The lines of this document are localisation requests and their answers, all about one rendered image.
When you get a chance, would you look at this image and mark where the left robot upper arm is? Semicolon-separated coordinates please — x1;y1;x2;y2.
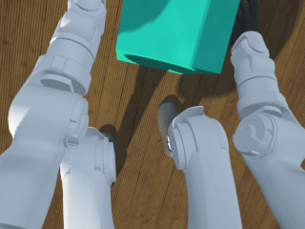
0;84;89;229

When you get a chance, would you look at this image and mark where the carton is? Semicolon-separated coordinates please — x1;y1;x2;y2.
115;0;240;74

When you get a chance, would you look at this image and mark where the left robot thigh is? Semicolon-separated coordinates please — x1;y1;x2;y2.
62;135;116;229

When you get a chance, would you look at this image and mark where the left robot forearm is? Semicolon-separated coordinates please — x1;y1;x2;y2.
8;0;107;133

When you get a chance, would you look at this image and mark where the robot right foot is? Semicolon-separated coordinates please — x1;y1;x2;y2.
157;101;178;158

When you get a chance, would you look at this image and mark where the robot right hand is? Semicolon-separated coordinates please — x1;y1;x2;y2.
230;0;259;46

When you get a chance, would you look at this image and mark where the right robot upper arm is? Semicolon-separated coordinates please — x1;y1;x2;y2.
233;112;305;229

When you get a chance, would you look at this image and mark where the right robot forearm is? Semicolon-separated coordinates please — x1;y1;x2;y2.
231;31;300;125

